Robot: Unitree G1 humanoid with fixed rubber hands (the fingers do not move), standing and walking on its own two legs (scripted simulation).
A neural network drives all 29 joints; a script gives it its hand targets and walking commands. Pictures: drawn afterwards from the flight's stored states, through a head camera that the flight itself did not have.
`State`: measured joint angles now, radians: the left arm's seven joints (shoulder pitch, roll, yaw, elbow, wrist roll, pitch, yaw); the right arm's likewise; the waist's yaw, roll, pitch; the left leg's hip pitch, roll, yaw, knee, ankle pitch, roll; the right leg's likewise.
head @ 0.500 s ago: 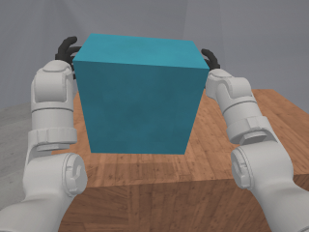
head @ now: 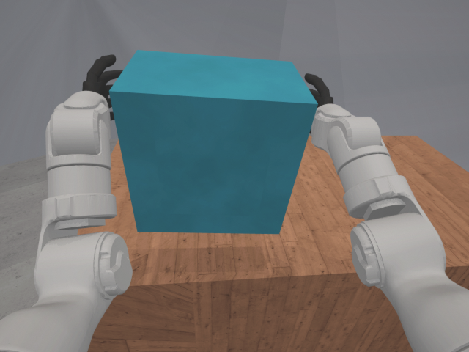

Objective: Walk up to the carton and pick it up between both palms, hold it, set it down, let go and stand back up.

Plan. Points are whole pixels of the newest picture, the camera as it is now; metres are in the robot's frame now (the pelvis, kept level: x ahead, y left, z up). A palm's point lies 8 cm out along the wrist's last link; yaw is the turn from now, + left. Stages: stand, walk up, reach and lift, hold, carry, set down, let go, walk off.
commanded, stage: hold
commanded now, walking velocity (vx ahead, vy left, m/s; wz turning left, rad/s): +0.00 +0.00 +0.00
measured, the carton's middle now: (213, 148) +0.38 +0.01 +0.24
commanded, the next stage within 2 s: set down in 0.16 s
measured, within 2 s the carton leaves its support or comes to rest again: neither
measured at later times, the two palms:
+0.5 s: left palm (84, 72) +0.37 +0.19 +0.36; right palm (321, 93) +0.36 -0.15 +0.34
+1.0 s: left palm (107, 125) +0.40 +0.19 +0.27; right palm (306, 149) +0.38 -0.15 +0.24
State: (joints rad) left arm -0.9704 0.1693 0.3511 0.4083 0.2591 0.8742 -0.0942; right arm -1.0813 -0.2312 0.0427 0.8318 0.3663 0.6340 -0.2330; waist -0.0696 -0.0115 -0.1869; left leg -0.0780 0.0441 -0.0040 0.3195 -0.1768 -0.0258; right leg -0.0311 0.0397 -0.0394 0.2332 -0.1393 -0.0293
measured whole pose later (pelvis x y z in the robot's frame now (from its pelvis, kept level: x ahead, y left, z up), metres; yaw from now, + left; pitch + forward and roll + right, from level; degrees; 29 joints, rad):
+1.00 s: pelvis +0.01 +0.02 +0.00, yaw +1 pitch -8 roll -1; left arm -0.86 0.12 0.35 0.28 0.32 0.63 -0.14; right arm -0.83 -0.10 -0.10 0.67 0.20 0.30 -0.21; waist -0.13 -0.10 0.00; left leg 0.01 0.02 -0.01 0.34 -0.21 -0.01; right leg 0.07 0.01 -0.05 0.24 -0.17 0.00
